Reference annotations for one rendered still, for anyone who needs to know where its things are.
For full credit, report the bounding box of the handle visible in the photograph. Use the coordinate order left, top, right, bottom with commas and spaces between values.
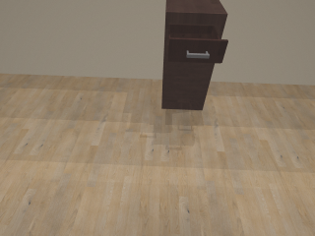
186, 50, 210, 59

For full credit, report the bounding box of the cabinet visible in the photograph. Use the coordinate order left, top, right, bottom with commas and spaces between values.
161, 0, 228, 110

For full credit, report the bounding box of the drawer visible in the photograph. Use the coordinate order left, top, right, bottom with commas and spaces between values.
168, 24, 228, 64

